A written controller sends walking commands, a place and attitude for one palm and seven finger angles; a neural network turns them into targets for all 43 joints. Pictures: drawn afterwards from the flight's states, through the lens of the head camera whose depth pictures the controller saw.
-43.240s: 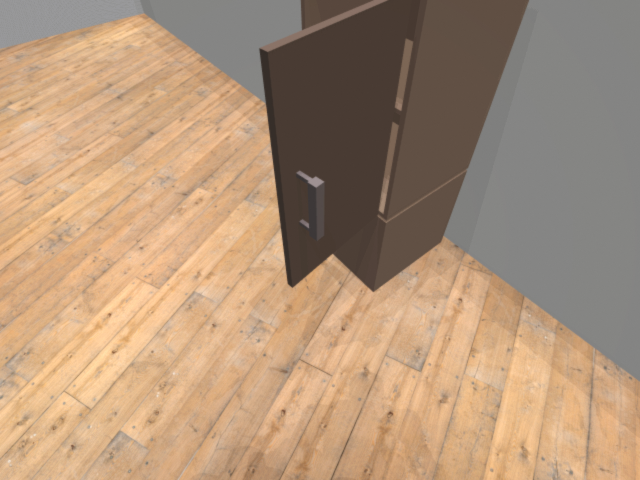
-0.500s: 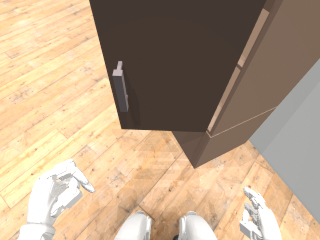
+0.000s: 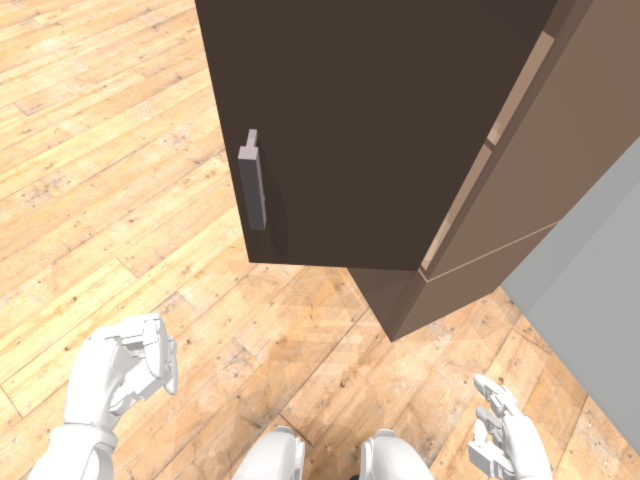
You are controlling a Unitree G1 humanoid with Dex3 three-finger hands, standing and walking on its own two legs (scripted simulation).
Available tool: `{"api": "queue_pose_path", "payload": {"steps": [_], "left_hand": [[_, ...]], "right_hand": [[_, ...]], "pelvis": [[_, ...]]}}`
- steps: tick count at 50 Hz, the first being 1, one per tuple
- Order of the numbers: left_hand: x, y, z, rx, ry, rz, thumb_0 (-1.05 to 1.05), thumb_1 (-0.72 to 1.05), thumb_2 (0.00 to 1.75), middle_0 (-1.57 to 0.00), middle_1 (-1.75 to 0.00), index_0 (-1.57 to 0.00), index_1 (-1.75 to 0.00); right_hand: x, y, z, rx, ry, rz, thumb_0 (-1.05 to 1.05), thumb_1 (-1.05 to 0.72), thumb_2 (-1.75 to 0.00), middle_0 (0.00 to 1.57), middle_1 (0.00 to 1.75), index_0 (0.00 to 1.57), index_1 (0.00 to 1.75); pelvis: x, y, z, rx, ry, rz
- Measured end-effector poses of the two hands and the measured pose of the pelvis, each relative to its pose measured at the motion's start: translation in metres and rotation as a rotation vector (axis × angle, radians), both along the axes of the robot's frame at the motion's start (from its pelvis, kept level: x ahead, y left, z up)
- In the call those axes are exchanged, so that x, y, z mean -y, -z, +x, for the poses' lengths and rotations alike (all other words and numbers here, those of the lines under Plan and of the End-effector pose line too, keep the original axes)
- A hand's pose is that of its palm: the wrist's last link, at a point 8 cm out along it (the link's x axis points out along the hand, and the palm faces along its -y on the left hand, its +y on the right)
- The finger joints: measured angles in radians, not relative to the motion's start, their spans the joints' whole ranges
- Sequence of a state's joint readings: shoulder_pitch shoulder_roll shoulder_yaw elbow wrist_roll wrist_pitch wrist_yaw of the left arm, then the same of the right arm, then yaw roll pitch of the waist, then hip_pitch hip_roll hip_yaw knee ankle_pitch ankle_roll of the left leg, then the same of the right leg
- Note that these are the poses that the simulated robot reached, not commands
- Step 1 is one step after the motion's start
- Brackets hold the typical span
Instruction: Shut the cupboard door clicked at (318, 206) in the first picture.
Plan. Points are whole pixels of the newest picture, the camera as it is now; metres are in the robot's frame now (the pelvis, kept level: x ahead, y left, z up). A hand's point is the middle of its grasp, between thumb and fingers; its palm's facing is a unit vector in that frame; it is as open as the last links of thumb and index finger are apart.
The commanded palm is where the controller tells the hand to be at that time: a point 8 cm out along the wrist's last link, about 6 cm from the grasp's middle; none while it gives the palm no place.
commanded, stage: raise the hand and make a fist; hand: left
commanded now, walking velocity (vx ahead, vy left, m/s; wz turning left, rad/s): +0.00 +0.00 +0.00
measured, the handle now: (255, 182) +0.50 +0.14 +0.04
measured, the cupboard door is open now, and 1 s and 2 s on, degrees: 62 62 62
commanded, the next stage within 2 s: bring the fist close to the handle in 0.32 s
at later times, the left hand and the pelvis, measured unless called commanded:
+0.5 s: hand (188, 370) +0.23 +0.16 +0.04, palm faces +0.02 -1.00 -0.02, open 3.1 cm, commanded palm +0.22 +0.22 +0.05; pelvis +0.00 -0.02 +0.00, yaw +0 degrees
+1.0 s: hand (237, 298) +0.31 +0.13 +0.04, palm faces +0.01 -1.00 -0.01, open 3.1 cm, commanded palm +0.29 +0.18 +0.05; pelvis +0.00 -0.02 +0.00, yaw +0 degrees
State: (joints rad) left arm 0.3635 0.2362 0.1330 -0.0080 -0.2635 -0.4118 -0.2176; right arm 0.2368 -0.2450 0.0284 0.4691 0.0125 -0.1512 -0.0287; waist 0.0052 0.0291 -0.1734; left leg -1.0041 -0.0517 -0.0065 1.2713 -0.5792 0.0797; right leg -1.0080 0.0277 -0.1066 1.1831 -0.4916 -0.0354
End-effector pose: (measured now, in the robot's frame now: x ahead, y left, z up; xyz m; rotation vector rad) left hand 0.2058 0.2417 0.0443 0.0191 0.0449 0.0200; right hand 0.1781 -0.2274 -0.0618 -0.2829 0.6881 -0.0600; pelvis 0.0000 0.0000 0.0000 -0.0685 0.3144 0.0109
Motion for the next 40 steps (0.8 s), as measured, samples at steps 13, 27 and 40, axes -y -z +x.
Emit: {"api": "queue_pose_path", "payload": {"steps": [13,27,40], "left_hand": [[0.012,-0.001,0.0,0.006,-0.005,0.003,0.02,0.9,0.9,-1.3,-1.5,-1.3,-1.5],[0.027,-0.001,0.005,0.024,0.0,0.006,0.02,0.9,0.9,-1.3,-1.5,-1.3,-1.5],[0.052,-0.004,0.055,0.037,0.033,-0.007,0.02,0.9,0.9,-1.3,-1.5,-1.3,-1.5]], "right_hand": [[0.016,0.004,-0.006,-0.013,0.029,0.004,0.01,-0.91,-0.9,0.2,0.3,0.2,0.3],[0.02,0.005,0.003,0.011,0.01,0.017,0.01,-0.91,-0.9,0.2,0.3,0.2,0.3],[0.025,0.011,-0.012,-0.052,0.038,0.031,0.01,-0.91,-0.9,0.2,0.3,0.2,0.3]], "pelvis": [[0.01,0.0,0.001,-0.001,0.006,0.015],[0.02,0.002,-0.001,0.004,0.002,0.022],[0.022,-0.002,0.0,0.002,0.01,0.032]]}}
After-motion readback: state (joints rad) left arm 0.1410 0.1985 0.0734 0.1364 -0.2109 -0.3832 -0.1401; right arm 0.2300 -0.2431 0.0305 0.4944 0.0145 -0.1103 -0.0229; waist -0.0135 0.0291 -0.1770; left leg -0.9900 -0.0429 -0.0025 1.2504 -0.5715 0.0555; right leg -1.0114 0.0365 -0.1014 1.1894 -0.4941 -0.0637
